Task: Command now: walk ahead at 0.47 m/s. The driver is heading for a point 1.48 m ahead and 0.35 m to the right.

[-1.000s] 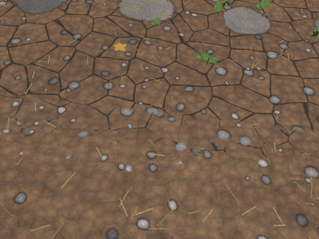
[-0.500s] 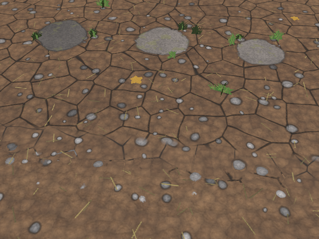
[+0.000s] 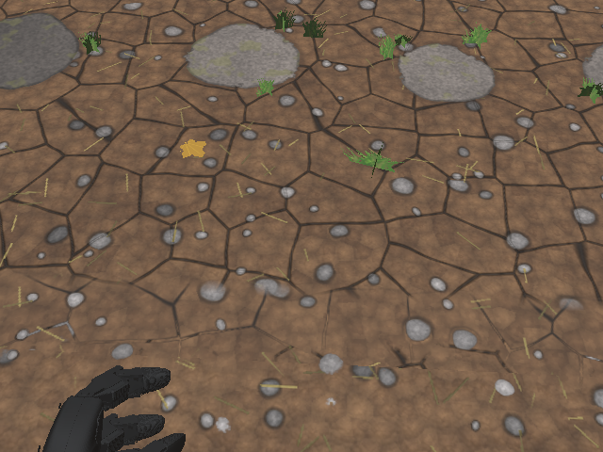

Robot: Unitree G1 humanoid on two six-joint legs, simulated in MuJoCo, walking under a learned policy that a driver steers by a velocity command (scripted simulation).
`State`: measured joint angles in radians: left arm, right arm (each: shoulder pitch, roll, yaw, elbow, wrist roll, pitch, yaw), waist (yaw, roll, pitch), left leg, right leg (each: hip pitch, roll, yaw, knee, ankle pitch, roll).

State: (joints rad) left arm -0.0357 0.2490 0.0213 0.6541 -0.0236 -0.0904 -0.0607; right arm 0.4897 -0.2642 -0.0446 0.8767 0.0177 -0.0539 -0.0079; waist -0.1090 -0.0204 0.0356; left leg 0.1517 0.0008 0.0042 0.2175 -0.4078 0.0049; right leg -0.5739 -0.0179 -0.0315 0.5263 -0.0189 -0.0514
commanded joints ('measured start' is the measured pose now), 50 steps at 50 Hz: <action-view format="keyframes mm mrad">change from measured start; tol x32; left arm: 1 215 183 77 -2 3 -6 19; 31 508 68 13 159 9 6 58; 50 53 65 36 -11 3 44 10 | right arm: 1 -44 -190 -45 -52 -5 3 -9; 24 -549 -73 -2 -257 0 -45 43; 31 -37 -255 -74 -150 -22 -41 29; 50 -179 -182 -65 -53 -9 -29 -6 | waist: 1 212 138 -131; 3 181 -252 -442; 25 195 -33 37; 31 3 293 -472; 50 30 52 66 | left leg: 1 -129 193 -36 326 1011 101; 4 -838 -32 -170 1123 -145 19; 18 -795 131 -44 497 506 -23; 26 -776 66 -19 285 367 34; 29 -276 42 2 260 369 116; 31 290 433 -692 153 192 323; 38 -309 260 -129 -74 352 195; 50 -88 284 159 -58 551 151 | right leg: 1 390 60 -45 -8 -20 -73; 4 983 -356 824 -241 -498 -273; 12 337 -191 252 -412 -87 -212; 28 643 -203 106 -108 417 -102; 32 -173 20 183 792 -528 11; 50 -149 -85 25 126 32 13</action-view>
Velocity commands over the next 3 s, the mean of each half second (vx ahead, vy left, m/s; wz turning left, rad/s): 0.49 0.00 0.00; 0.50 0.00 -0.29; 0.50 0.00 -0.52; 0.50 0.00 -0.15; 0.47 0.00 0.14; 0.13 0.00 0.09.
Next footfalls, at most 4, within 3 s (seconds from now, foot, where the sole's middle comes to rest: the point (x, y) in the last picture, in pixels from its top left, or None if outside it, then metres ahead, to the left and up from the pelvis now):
0.04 right None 0.21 -0.11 -0.76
0.58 left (226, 434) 0.50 0.12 -0.76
1.12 right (337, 315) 0.76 -0.15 -0.76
1.62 left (294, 209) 1.10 -0.08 -0.76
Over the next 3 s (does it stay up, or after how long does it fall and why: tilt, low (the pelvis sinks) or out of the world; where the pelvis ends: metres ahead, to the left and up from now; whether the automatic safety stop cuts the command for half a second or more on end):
stays up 1.42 -0.41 0.01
